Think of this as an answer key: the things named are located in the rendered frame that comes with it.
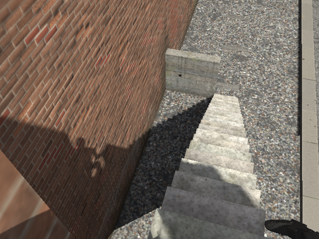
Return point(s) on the stairs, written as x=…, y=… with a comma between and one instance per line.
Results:
x=213, y=193

